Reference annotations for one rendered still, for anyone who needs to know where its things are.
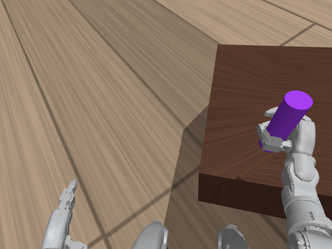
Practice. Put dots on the can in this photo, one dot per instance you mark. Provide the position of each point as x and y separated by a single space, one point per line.
293 107

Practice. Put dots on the left robot hand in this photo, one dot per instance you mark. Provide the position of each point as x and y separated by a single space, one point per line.
57 230

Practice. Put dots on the right robot hand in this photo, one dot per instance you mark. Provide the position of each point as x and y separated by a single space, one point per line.
300 140

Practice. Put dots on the right robot arm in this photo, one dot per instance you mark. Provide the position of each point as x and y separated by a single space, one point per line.
307 225

